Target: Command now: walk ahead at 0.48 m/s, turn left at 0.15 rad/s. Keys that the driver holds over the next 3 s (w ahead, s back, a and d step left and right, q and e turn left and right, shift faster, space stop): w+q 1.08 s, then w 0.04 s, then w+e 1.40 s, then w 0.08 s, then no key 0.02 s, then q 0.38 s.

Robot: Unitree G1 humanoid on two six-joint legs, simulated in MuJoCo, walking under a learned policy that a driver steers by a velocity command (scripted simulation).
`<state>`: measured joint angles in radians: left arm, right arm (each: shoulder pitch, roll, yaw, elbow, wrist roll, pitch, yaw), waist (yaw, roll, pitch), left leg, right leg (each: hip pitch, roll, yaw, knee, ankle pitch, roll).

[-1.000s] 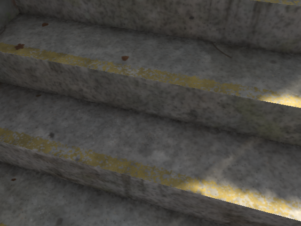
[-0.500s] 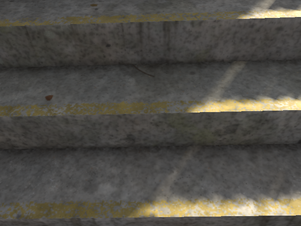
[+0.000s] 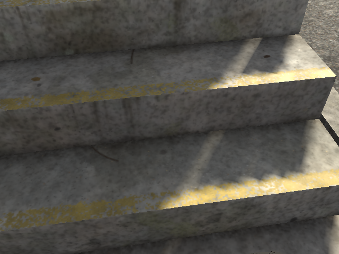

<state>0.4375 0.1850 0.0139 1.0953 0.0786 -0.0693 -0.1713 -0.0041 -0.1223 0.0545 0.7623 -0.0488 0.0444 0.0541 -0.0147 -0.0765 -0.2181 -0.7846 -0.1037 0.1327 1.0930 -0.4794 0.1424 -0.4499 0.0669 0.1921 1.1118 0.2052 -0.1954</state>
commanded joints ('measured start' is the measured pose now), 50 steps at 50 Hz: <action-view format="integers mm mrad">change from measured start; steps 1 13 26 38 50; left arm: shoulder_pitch -139 -883 -293 111 99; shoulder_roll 4 -27 -132 -78 106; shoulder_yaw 10 -113 -53 -82 -22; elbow -103 -506 -91 126 59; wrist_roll -43 -35 -36 88 61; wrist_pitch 15 75 25 -9 -42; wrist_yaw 41 140 151 133 3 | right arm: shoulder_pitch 381 494 277 -134 540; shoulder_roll -99 -91 15 -21 -236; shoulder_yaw -65 -25 -63 10 -94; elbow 203 330 296 92 230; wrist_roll -20 -13 27 55 9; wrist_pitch -46 -143 -114 -74 -2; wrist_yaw -6 54 48 39 -3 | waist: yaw -83 -38 -10 50 -203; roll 66 146 76 39 110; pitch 201 133 84 187 -193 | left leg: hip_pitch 433 -15 -412 -899 917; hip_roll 291 247 107 158 173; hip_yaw -968 -432 -412 -217 -717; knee -676 -1069 915 1062 -493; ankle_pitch -224 164 544 449 222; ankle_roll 259 115 117 207 241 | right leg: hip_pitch -789 -409 58 457 -247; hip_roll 82 -148 -335 -334 -117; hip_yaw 213 -290 115 -313 -295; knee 1053 392 -679 -920 83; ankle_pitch -87 -710 -512 -252 -88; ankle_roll -70 66 -19 -6 71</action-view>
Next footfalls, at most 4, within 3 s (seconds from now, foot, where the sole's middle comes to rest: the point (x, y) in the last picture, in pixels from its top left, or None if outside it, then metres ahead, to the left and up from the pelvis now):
0.34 right None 0.37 -0.15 -0.50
0.94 left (117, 184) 0.61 0.18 -0.31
1.42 right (131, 76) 0.91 0.14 -0.13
1.96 left None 1.16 0.45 0.06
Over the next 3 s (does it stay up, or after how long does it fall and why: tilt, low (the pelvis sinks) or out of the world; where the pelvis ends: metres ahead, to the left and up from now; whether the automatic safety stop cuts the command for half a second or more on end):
stays up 1.46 0.34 1.02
